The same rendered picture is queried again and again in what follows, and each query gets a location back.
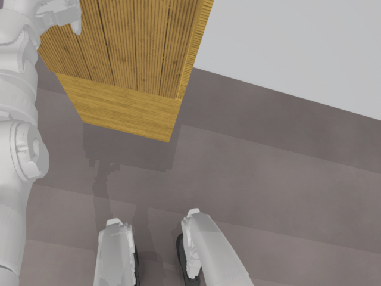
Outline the right robot foot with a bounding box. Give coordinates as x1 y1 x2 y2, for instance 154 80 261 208
176 233 201 286

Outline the left robot hand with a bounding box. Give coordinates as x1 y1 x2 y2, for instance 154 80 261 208
2 0 82 36

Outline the left robot upper arm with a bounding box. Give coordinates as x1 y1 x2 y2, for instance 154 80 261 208
0 119 49 286

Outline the robot left forearm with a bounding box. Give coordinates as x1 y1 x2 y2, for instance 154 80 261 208
0 9 41 128

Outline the cupboard door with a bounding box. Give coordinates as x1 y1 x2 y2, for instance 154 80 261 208
37 0 201 99

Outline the robot right shin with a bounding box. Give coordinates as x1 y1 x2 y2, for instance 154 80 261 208
183 208 208 278

